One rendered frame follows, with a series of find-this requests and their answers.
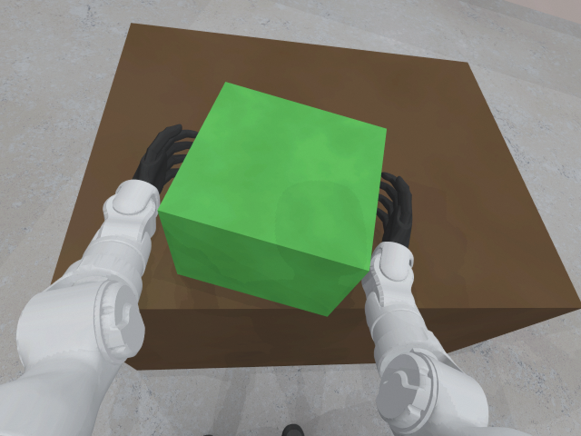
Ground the robot left forearm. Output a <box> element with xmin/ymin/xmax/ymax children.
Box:
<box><xmin>16</xmin><ymin>180</ymin><xmax>160</xmax><ymax>366</ymax></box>

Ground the left robot upper arm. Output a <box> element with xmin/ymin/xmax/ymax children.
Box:
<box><xmin>0</xmin><ymin>280</ymin><xmax>145</xmax><ymax>436</ymax></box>

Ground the robot right forearm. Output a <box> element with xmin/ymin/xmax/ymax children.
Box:
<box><xmin>361</xmin><ymin>242</ymin><xmax>464</xmax><ymax>378</ymax></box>

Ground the carton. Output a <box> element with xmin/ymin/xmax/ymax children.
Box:
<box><xmin>157</xmin><ymin>82</ymin><xmax>387</xmax><ymax>317</ymax></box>

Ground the pedestal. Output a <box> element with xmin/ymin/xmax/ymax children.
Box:
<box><xmin>51</xmin><ymin>23</ymin><xmax>581</xmax><ymax>371</ymax></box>

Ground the robot right hand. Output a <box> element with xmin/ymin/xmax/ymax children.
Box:
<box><xmin>377</xmin><ymin>172</ymin><xmax>412</xmax><ymax>248</ymax></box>

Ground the robot left hand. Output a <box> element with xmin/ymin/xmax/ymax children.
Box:
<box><xmin>132</xmin><ymin>124</ymin><xmax>198</xmax><ymax>194</ymax></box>

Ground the right robot upper arm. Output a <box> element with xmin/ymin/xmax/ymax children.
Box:
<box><xmin>376</xmin><ymin>352</ymin><xmax>532</xmax><ymax>436</ymax></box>

